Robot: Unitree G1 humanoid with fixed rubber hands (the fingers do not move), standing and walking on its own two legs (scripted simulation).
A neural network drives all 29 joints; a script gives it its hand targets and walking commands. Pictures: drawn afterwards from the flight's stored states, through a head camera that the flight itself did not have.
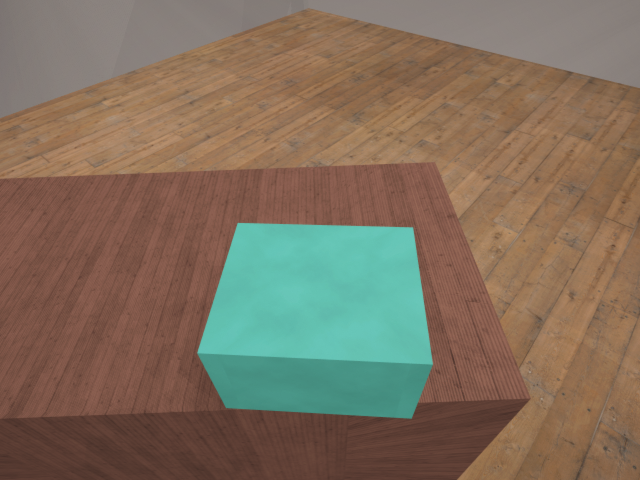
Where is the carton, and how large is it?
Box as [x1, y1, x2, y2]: [197, 223, 432, 418]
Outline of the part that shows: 238,223 197,352 225,406 233,408 411,418 432,365 412,227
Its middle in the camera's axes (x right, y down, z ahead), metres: +0.00 +0.11 +0.61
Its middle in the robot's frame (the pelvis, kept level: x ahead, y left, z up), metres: +0.40 +0.02 -0.05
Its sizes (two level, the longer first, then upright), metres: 0.287 0.236 0.176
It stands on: a pedestal, 0.63 m high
